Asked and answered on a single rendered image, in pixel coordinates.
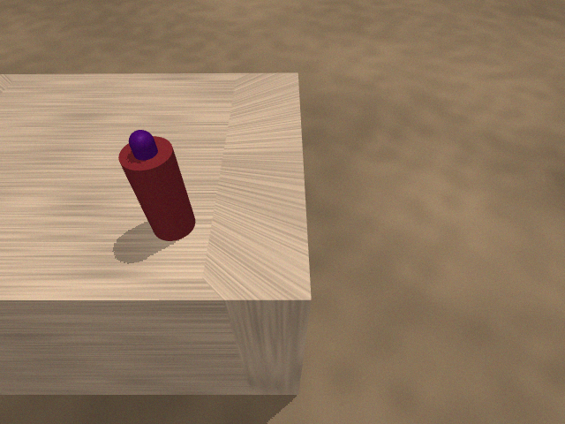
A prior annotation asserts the bottle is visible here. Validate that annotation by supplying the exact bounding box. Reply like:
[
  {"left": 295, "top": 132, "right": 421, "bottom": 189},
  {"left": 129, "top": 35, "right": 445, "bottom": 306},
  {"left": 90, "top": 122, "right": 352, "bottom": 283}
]
[{"left": 118, "top": 130, "right": 195, "bottom": 241}]

